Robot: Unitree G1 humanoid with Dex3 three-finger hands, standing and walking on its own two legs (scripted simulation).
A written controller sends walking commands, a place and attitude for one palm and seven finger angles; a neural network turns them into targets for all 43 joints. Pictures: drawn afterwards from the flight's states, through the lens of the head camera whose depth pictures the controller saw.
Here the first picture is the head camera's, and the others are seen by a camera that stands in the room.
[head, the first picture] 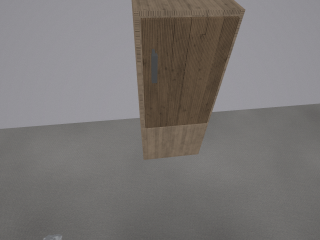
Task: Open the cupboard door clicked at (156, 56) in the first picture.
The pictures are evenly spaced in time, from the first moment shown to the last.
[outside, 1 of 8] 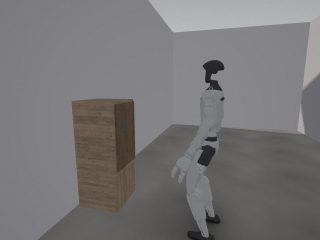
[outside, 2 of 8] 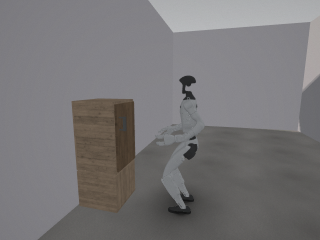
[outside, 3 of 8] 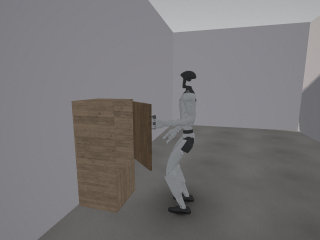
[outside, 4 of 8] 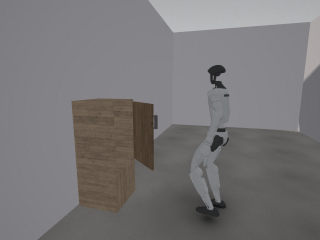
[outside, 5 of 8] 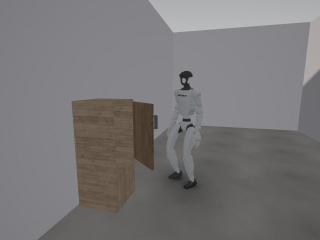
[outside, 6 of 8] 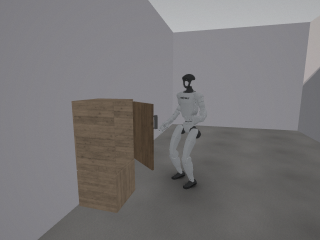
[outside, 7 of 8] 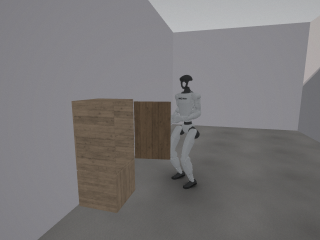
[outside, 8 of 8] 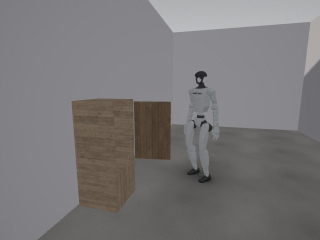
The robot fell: no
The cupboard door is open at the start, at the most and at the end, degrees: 0 100 99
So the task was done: yes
